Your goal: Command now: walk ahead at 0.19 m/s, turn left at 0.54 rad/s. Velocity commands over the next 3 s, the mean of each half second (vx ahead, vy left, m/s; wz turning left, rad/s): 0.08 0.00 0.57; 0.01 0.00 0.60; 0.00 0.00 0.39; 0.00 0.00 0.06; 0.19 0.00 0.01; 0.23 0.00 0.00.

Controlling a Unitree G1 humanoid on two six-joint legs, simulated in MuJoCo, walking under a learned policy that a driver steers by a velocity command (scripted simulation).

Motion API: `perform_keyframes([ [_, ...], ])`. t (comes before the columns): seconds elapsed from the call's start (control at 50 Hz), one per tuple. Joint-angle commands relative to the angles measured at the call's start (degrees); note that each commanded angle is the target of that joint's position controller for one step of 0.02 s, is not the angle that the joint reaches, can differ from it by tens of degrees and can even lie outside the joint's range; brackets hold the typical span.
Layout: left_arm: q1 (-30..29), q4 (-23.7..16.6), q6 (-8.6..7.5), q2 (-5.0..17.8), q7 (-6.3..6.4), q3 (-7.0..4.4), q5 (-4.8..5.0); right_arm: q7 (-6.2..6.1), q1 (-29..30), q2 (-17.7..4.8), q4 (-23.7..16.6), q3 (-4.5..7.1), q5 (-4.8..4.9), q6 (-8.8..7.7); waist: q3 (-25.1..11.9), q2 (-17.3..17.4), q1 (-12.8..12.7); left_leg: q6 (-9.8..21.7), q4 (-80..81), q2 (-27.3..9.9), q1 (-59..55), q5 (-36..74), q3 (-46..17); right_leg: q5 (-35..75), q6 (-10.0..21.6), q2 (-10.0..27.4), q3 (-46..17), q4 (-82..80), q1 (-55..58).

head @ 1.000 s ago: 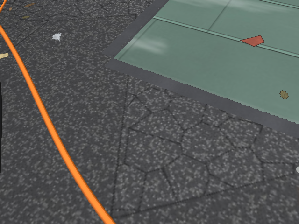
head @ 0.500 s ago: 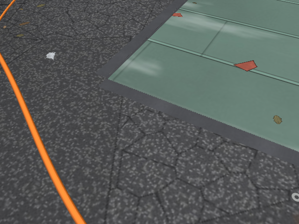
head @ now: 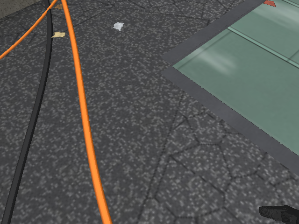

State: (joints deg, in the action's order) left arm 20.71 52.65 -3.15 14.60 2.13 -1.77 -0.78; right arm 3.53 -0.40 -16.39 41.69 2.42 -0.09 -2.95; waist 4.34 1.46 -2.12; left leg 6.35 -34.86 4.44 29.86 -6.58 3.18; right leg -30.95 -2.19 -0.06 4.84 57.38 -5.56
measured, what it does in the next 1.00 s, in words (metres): walks ahead, turning left: right foot, then left foot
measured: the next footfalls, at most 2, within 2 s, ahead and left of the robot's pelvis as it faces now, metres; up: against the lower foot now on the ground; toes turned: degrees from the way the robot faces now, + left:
right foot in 0.44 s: +0.24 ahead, -0.15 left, +0.00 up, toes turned +23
left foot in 0.86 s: +0.11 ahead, +0.09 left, +0.00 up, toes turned +33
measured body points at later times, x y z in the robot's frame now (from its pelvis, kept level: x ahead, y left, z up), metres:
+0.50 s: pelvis +0.13 -0.05 +0.02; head +0.17 -0.05 +0.47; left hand +0.20 +0.26 -0.06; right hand +0.36 -0.28 -0.08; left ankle +0.11 +0.05 -0.68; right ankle +0.20 -0.16 -0.71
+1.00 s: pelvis +0.12 -0.02 +0.03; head +0.14 +0.04 +0.48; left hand +0.08 +0.31 -0.09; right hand +0.42 -0.16 -0.04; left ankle +0.08 +0.07 -0.71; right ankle +0.20 -0.15 -0.63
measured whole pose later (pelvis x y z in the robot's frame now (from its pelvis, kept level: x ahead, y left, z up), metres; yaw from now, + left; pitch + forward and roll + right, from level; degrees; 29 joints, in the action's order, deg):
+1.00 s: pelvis +0.12 -0.02 +0.03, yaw +36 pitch +2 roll -2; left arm 8.2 40.3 0.6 19.0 2.3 -5.2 -0.7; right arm -0.4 -11.2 -17.1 34.8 4.1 0.3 1.8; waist 2.9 -2.5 0.2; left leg 2.6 -29.0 2.0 17.3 -13.8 -3.0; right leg -26.6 -4.1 1.4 -1.0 63.3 -30.4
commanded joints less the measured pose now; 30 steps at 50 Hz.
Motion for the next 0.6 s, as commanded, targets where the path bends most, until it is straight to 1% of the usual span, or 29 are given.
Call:
perform_keyframes([
  [0.02,-0.55,-8.08,-2.72,10.17,-1.4,-1.95,2.24,-1.43,-10.51,-11.66,-2.67,3.73,-0.23,0.55,-21.7,1.12,6.43,17.53,12.94,-22.31,-40.69,24.71,-34.83,-1.13,-0.03,-0.69,-12.83,28.46,-31.15],
  [0.04,-2.73,-8.55,-2.38,9.37,-0.71,-2.05,1.63,-1.6,-7.02,-9.21,-2.74,3.33,1.06,0.27,-12.13,-4.41,3.74,13.9,15.62,-18.16,-29.45,19.06,-28.65,2.67,-0.18,1.5,-11.03,22.79,-32.14],
  [0.06,-3.05,-8.56,-1.51,10.11,0.16,-2.55,0.79,-1.88,-5.13,-7.79,-3.37,2.89,1.13,0.2,-9.16,-4.95,2.13,12.35,16.99,-16.38,-22.14,17.35,-25.65,4.79,-0.41,2.94,-10.83,19.0,-29.72],
  [0.08,-2.22,-8.93,-0.54,10.26,0.42,-2.83,0.44,-1.96,-4.78,-7.86,-3.68,2.92,0.38,0.3,-7.74,-3.57,0.75,11.91,18.42,-14.82,-15.79,16.51,-23.67,6.11,-0.59,3.56,-10.97,16.18,-25.54],
  [0.1,-1.56,-9.42,0.16,9.43,0.66,-2.84,0.07,-1.98,-4.78,-8.22,-3.77,3.13,-0.11,0.35,-7.34,-1.87,-0.02,11.87,19.04,-13.65,-11.94,17.08,-22.71,6.82,-1.04,3.54,-10.66,13.44,-23.34],
  [0.12,-1.16,-9.85,0.56,8.24,0.89,-2.63,-0.21,-2.12,-5.03,-8.58,-3.73,3.32,-0.29,0.32,-7.74,-0.37,-0.43,11.86,18.73,-12.8,-9.78,20.18,-21.12,7.56,-1.65,3.39,-10.01,10.71,-22.27],
  [0.16,-2.43,-11.22,1.02,7.33,1.52,-2.39,-0.68,-2.77,-6.24,-9.77,-3.75,3.8,-0.26,0.59,-9.82,1.03,-0.19,11.17,17.28,-11.64,-9.58,24.26,-19.79,9.76,-2.85,2.54,-9.53,4.74,-22.71],
  [0.18,-3.5,-11.88,1.28,7.36,1.75,-2.38,-0.73,-3.21,-6.69,-10.34,-3.89,4.03,-0.02,1.04,-10.99,1.53,0.15,10.58,16.67,-11.36,-10.28,22.82,-20.2,11.12,-3.4,2.2,-9.72,2.55,-23.28],
  [0.22,-5.97,-13.16,1.86,7.48,1.88,-2.36,-0.45,-4.08,-6.89,-10.73,-4.42,4.2,0.7,2.21,-12.29,2.56,0.88,8.61,16.22,-10.23,-11.08,13.04,-21.6,14.59,-4.03,1.73,-10.5,-1.74,-23.85],
  [0.26,-9.21,-14.57,2.03,7.42,1.66,-2.25,-0.05,-4.86,-6.88,-10.58,-4.93,4.16,1.1,3.23,-11.48,4.01,1.92,6.73,16.59,-8.97,-11.08,0.9,-23.75,17.27,-4.17,0.94,-11.21,-6.81,-24.07],
  [0.28,-10.61,-15.18,1.88,7.4,1.46,-2.19,0.12,-5.15,-7.07,-10.61,-5.09,4.18,1.09,3.59,-10.83,4.89,2.47,6.25,16.68,-8.78,-11.27,-3.21,-25.0,17.8,-4.14,0.58,-11.55,-9.37,-23.98],
  [0.32,-12.41,-16.02,1.2,7.62,1.0,-2.14,0.42,-5.47,-7.95,-10.73,-5.26,4.29,0.89,4.1,-10.21,6.45,3.39,6.01,15.78,-9.11,-12.52,-4.76,-27.32,17.13,-3.89,-0.24,-11.97,-14.16,-22.75],
  [0.36,-12.55,-16.36,0.25,8.26,0.46,-2.35,0.77,-5.43,-8.88,-10.55,-5.49,4.29,0.83,4.46,-10.78,7.55,3.71,5.77,13.11,-9.8,-15.13,0.98,-29.86,14.86,-3.24,-1.3,-12.0,-18.92,-20.26],
  [0.38,-11.83,-16.32,-0.2,8.6,0.17,-2.56,0.95,-5.39,-9.07,-10.26,-5.69,4.18,0.97,4.61,-11.23,7.94,3.34,5.33,11.51,-9.98,-16.77,4.68,-31.36,14.5,-2.64,-1.71,-11.99,-22.55,-18.42],
  [0.4,-10.04,-15.89,-0.59,8.77,-0.1,-2.82,1.09,-5.41,-8.43,-9.8,-6.03,3.98,1.32,4.79,-11.39,8.0,1.94,4.24,9.53,-9.32,-17.42,7.5,-32.1,17.15,-1.81,-1.69,-11.66,-28.87,-14.98],
  [0.42,-7.97,-15.27,-0.95,9.5,-0.26,-3.22,1.09,-5.53,-8.14,-8.86,-6.36,3.63,1.77,5.01,-11.16,7.51,0.58,2.16,6.94,-7.45,-16.0,6.4,-31.34,23.88,-0.6,0.06,-11.42,-36.78,-9.58],
  [0.44,-7.26,-15.53,-0.8,12.68,-0.01,-3.95,0.34,-5.48,-10.92,-5.96,-6.54,2.76,1.37,5.11,-13.53,0.66,2.12,-0.93,-1.12,-3.81,-11.01,-7.71,-26.74,29.52,3.08,10.01,-18.16,-38.18,-1.54],
  [0.46,-9.95,-15.96,0.36,17.1,0.16,-4.93,-1.62,-5.16,-13.97,-4.46,-8.05,2.52,1.21,4.58,-11.01,-16.83,6.16,-4.6,-11.33,5.87,2.25,-27.63,-14.94,46.05,12.6,21.35,-31.87,-37.89,2.43],
  [0.48,-8.73,-16.52,0.63,13.26,-0.01,-4.43,-1.99,-4.92,-13.77,-10.3,-7.43,4.02,0.36,3.9,-12.04,-16.19,3.46,-7.5,-25.19,2.79,5.79,-31.78,-12.54,50.64,18.09,25.38,-35.73,-37.71,1.73],
  [0.5,-9.89,-17.38,0.75,10.47,0.1,-3.61,-1.45,-4.8,-13.89,-12.61,-6.44,5.08,0.91,4.08,-11.26,-11.16,3.34,-8.77,-31.16,0.97,6.0,-27.95,-12.48,50.44,16.98,22.62,-29.54,-36.33,0.8],
  [0.52,-11.64,-17.63,1.01,9.02,0.13,-3.28,-0.74,-5.1,-14.28,-11.78,-5.3,5.23,1.22,4.89,-9.85,-8.17,3.82,-10.08,-33.69,0.12,6.22,-24.53,-11.5,48.39,14.2,18.32,-23.44,-35.36,0.03],
  [0.54,-12.48,-17.75,1.24,8.41,0.28,-3.06,0.01,-5.38,-14.2,-10.61,-5.12,5.05,1.13,5.68,-8.9,-7.87,3.63,-11.11,-36.03,-0.33,7.23,-21.62,-10.92,47.14,12.77,16.32,-20.07,-35.05,-0.17],
  [0.56,-12.79,-17.69,1.54,8.37,0.45,-2.89,0.15,-5.23,-14.02,-8.77,-5.43,4.56,1.35,6.25,-8.11,-8.39,3.56,-11.86,-36.57,-0.66,6.86,-19.75,-9.82,47.59,12.5,15.04,-17.15,-35.45,-1.26],
  [0.58,-12.62,-17.54,1.89,8.64,0.57,-2.99,-0.08,-5.09,-13.08,-7.45,-6.19,4.13,1.59,6.49,-7.4,-9.34,3.16,-12.32,-34.8,-0.97,6.33,-18.02,-7.87,46.76,12.47,13.66,-14.45,-36.31,-1.97],
  [0.6,-12.0,-17.32,2.23,8.89,0.71,-3.19,-0.28,-4.99,-11.5,-6.53,-7.2,3.83,1.75,6.51,-7.21,-10.71,2.36,-12.67,-32.07,-1.47,6.59,-16.9,-6.57,45.82,12.88,13.36,-13.12,-36.83,-0.93],
])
